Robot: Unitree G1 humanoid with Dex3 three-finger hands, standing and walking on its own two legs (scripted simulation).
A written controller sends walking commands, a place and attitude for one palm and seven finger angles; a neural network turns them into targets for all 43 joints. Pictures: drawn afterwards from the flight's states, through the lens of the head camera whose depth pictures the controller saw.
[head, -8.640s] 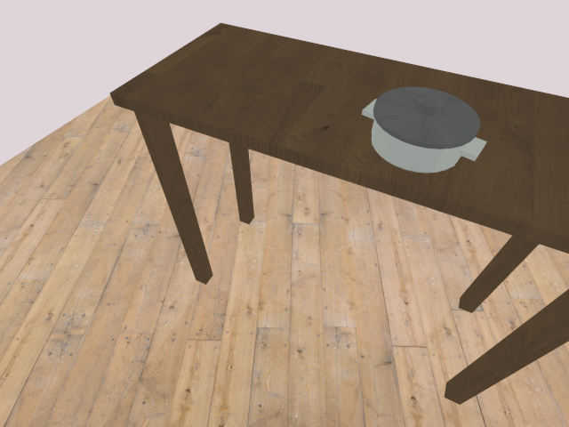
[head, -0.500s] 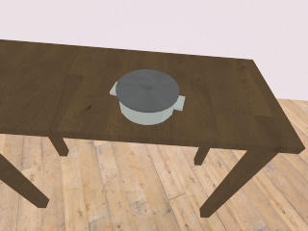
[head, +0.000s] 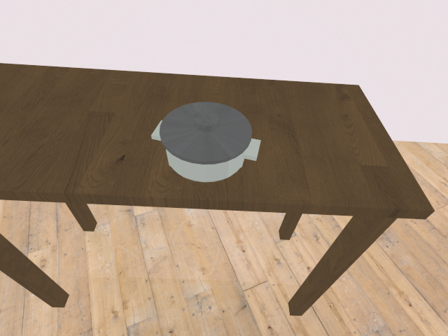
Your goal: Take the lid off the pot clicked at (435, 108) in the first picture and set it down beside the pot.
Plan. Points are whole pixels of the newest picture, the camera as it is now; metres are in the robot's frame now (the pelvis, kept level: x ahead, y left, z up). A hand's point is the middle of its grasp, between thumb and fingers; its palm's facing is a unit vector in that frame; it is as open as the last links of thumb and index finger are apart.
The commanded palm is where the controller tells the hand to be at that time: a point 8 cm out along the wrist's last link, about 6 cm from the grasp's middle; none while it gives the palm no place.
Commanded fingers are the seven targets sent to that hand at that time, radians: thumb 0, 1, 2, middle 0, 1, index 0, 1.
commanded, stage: shuffle to correct the standing spot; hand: left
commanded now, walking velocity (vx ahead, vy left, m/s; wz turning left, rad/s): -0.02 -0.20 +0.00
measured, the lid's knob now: (206, 120) +0.46 +0.07 +0.15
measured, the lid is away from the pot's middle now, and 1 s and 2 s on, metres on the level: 0.00 0.00 0.00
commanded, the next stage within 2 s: come to a stop and stand still in 0.26 s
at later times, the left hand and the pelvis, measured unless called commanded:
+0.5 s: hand out of the picture +0.01 +0.10 -0.19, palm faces +0.05 -0.99 -0.16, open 7.4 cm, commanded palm none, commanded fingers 0.00 0.90 0.90 -0.20 -0.30 -0.20 -0.30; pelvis +0.01 -0.06 -0.01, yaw +1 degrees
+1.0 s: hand out of the picture +0.05 +0.16 -0.17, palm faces +0.01 -0.97 -0.26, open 7.4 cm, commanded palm none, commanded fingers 0.00 0.90 0.90 -0.20 -0.30 -0.20 -0.30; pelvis +0.01 -0.03 -0.01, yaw +0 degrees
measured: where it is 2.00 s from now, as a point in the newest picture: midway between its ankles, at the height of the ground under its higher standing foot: outside the picture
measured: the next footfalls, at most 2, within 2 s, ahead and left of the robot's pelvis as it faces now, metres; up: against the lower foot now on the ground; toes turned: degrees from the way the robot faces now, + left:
none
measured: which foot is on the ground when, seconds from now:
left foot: down 0.00-1.00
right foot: down 0.00-1.00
